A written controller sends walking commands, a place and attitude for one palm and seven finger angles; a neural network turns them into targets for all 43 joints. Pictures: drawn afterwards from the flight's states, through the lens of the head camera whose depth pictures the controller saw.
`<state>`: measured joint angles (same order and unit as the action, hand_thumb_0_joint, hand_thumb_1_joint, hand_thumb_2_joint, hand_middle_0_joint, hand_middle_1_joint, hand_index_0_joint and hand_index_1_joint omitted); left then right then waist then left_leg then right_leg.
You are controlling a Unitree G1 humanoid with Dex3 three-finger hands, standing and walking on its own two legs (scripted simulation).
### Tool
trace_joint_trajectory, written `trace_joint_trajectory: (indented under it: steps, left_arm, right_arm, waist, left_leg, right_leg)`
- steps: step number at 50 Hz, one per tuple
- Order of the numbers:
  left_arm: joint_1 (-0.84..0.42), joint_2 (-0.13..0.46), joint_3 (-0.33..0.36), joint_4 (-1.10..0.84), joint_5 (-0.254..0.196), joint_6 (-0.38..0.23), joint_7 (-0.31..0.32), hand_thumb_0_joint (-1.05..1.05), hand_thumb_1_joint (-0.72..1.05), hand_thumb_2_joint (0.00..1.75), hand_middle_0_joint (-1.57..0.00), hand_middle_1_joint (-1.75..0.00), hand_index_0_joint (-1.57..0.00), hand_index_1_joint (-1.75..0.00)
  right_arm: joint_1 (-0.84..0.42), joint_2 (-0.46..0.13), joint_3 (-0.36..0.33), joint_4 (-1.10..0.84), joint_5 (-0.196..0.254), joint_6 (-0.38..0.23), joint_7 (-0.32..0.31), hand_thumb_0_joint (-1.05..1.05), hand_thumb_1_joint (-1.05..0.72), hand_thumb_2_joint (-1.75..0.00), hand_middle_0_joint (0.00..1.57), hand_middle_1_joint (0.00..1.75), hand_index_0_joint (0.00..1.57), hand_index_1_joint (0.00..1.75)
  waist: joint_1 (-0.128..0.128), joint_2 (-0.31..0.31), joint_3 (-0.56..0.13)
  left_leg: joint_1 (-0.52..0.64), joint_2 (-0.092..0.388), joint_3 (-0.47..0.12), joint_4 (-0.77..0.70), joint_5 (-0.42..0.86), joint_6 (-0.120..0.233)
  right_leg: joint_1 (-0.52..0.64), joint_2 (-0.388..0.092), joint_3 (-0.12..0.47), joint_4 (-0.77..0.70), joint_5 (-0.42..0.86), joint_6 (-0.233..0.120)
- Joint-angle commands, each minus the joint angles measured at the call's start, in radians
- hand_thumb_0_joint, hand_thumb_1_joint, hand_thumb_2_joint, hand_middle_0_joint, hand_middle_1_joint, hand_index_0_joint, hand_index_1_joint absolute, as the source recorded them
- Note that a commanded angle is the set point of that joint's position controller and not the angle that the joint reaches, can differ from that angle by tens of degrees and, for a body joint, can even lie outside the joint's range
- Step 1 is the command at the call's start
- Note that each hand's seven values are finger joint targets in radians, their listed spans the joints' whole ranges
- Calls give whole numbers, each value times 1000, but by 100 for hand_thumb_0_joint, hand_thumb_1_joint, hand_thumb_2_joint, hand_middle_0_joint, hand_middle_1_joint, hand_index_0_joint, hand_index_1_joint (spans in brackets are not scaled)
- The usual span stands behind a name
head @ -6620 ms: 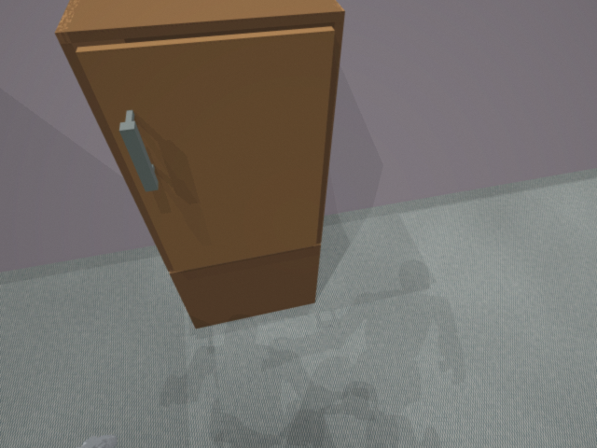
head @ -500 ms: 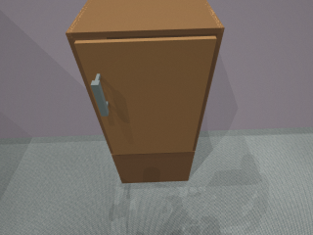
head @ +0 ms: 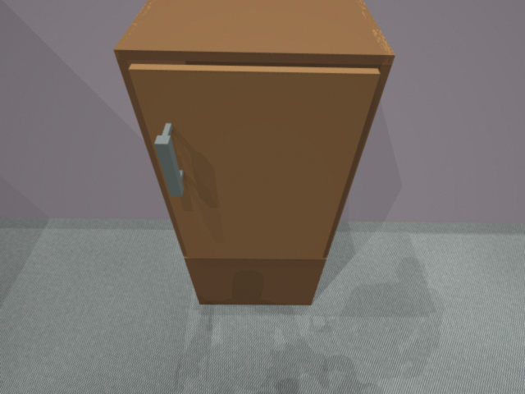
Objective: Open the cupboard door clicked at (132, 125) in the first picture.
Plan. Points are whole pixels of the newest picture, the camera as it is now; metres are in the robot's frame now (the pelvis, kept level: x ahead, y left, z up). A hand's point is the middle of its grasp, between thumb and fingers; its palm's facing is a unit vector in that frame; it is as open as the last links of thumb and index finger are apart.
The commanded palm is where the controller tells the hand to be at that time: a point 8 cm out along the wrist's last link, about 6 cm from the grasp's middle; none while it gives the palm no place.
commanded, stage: look again from close up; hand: left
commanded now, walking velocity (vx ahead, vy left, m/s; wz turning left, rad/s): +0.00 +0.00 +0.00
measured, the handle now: (172, 160) +0.50 +0.21 +0.05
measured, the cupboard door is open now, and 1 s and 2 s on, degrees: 0 0 0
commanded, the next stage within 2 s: shuffle to correct the standing spot in 0.62 s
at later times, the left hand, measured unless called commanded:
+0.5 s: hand out of the picture +0.04 +0.20 -0.17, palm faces +0.01 -0.97 -0.25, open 7.4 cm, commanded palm none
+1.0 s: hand out of the picture +0.02 +0.19 -0.17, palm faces +0.01 -0.97 -0.26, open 7.4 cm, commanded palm none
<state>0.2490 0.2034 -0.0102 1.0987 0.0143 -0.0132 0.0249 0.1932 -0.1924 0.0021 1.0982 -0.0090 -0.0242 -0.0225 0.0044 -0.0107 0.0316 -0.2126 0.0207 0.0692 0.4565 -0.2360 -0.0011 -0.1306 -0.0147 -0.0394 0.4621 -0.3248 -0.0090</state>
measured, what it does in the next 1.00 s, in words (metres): stands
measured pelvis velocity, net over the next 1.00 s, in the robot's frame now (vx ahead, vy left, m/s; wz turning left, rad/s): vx -0.01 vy -0.01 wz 0.00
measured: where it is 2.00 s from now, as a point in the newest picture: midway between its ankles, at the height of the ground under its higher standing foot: outside the picture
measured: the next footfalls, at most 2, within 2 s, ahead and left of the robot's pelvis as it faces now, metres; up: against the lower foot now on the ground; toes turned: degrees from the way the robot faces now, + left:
none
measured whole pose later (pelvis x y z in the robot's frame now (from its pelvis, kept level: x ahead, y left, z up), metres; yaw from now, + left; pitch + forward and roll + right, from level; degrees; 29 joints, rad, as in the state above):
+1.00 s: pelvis -0.01 -0.01 +0.00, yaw +0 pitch +0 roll +0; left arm 0.23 0.20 0.01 1.04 0.02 0.01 0.05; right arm 0.18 -0.18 -0.03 1.05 0.00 0.00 -0.04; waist -0.01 0.00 0.06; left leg -0.28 0.04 0.06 0.52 -0.23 -0.01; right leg -0.18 0.00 -0.05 0.50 -0.32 -0.02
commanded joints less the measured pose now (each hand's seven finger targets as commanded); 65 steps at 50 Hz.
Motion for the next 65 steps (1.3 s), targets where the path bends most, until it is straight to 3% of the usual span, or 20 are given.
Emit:
trace_joint_trajectory:
  steps: [1,12,33,37,40,42,47,48,49,50,51,53,54,55,56,58,59,61,63,65]
  left_arm:
    - [24,140,29,-43,3,-17,8,0,90,90,-20,-30,-20,-30]
    - [25,158,33,-40,3,-20,8,0,90,90,-20,-30,-20,-30]
    - [20,139,31,-29,-1,-12,6,0,90,90,-20,-30,-20,-30]
    - [14,161,38,-33,-1,-16,8,0,90,90,-20,-30,-20,-30]
    - [21,150,46,-53,0,-8,14,0,90,90,-20,-30,-20,-30]
    - [51,109,41,-58,-1,6,18,0,90,90,-20,-30,-20,-30]
    - [62,97,56,-104,5,25,15,0,90,90,-20,-30,-20,-30]
    - [100,92,42,-110,4,15,52,0,90,90,-20,-30,-20,-30]
    - [93,143,59,-124,11,-2,49,0,90,90,-20,-30,-20,-30]
    - [106,129,61,-144,11,-8,46,0,90,90,-20,-30,-20,-30]
    - [92,117,57,-158,10,-8,43,0,90,90,-20,-30,-20,-30]
    - [88,120,58,-193,13,0,38,0,90,90,-20,-30,-20,-30]
    - [58,116,54,-204,9,2,35,0,90,90,-20,-30,-20,-30]
    - [45,104,51,-214,4,9,32,0,90,90,-20,-30,-20,-30]
    - [45,90,52,-224,4,15,31,0,90,90,-20,-30,-20,-30]
    - [47,77,50,-229,9,30,24,0,90,90,-20,-30,-20,-30]
    - [61,79,47,-226,11,27,23,0,90,90,-20,-30,-20,-30]
    - [79,89,48,-223,10,24,17,0,90,90,-20,-30,-20,-30]
    - [76,96,52,-225,10,25,15,0,90,90,-20,-30,-20,-30]
    - [73,97,56,-234,10,24,14,0,90,90,-20,-30,-20,-30]
  right_arm:
    - [21,-139,-20,-35,-2,-12,-6,0,-90,-90,20,30,20,30]
    - [-13,-156,-20,-35,-3,-13,-7,0,-90,-90,20,30,20,30]
    - [20,-132,-10,2,-4,-10,-8,0,-90,-90,20,30,20,30]
    - [16,-153,-18,-1,-2,-14,-12,0,-90,-90,20,30,20,30]
    - [24,-142,-27,-15,-1,-14,-18,0,-90,-90,20,30,20,30]
    - [50,-101,-27,-19,-1,-3,-21,0,-90,-90,20,30,20,30]
    - [62,-126,-54,-56,-5,18,-30,0,-90,-90,20,30,20,30]
    - [36,-167,-71,-127,20,15,-27,0,-90,-90,20,30,20,30]
    - [26,-121,-57,-174,10,18,-14,0,-90,-90,20,30,20,30]
    - [66,-65,-52,-183,-1,12,-8,0,-90,-90,20,30,20,30]
    - [65,-52,-49,-198,-2,13,-7,0,-90,-90,20,30,20,30]
    - [56,-43,-53,-213,-2,21,-6,0,-90,-90,20,30,20,30]
    - [83,-38,-52,-205,-3,22,-4,0,-90,-90,20,30,20,30]
    - [89,-58,-52,-202,-5,23,-4,0,-90,-90,20,30,20,30]
    - [90,-78,-54,-207,-9,24,-4,0,-90,-90,20,30,20,30]
    - [61,-99,-55,-219,-13,31,0,0,-90,-90,20,30,20,30]
    - [51,-91,-53,-224,-15,31,4,0,-90,-90,20,30,20,30]
    - [63,-92,-52,-232,-17,36,8,0,-90,-90,20,30,20,30]
    - [100,-90,-54,-226,-21,40,11,0,-90,-90,20,30,20,30]
    - [136,-83,-53,-217,-23,36,11,0,-90,-90,20,30,20,30]
  waist:
    - [-5,7,-22]
    - [1,0,-49]
    - [5,12,-21]
    - [5,2,-25]
    - [2,6,-48]
    - [0,18,-58]
    - [-2,67,-86]
    - [-13,89,-95]
    - [-12,56,-95]
    - [-11,-89,-145]
    - [-7,-157,-173]
    - [-5,-163,-148]
    - [-27,-97,-124]
    - [-30,-39,-84]
    - [-23,0,-34]
    - [-11,77,103]
    - [-3,105,147]
    - [-7,42,136]
    - [-21,-7,108]
    - [-29,7,77]
  left_leg:
    - [70,96,-92,-55,233,37]
    - [92,97,-89,-50,290,35]
    - [76,92,-97,-89,245,30]
    - [86,99,-100,-83,313,32]
    - [111,113,-96,-53,467,36]
    - [121,120,-86,-34,507,33]
    - [119,170,-113,-12,555,70]
    - [132,181,-73,206,732,30]
    - [2,112,-28,258,577,6]
    - [-99,57,-16,230,230,7]
    - [-157,15,-9,195,-14,10]
    - [-131,-11,-1,148,-78,17]
    - [-53,-2,-3,97,38,21]
    - [2,37,-45,89,176,35]
    - [-4,85,-87,73,205,51]
    - [-147,99,-163,-7,-43,71]
    - [-198,90,-176,-46,-144,70]
    - [-217,56,-166,-43,-265,55]
    - [-175,35,-142,-8,-274,45]
    - [-158,34,-150,-10,-257,50]
  right_leg:
    - [-56,-96,84,-85,265,-22]
    - [-19,-109,73,-87,354,-19]
    - [-7,-107,63,-117,270,-20]
    - [-1,-107,60,-105,349,-21]
    - [-10,-104,58,-65,437,-17]
    - [-35,-99,49,-34,431,-10]
    - [-96,-63,33,52,316,-4]
    - [-166,-103,101,-48,514,29]
    - [-35,-154,88,-25,783,3]
    - [68,-193,118,50,945,-54]
    - [151,-211,121,82,1035,-94]
    - [107,-200,126,94,902,-110]
    - [28,-173,100,99,742,-97]
    - [-75,-131,86,86,507,-72]
    - [-145,-90,68,59,274,-54]
    - [-205,-45,64,9,-74,-46]
    - [-208,-40,66,-13,-129,-45]
    - [-232,-56,99,-53,-228,-55]
    - [-297,-79,118,-91,-338,-62]
    - [-303,-74,105,-79,-323,-58]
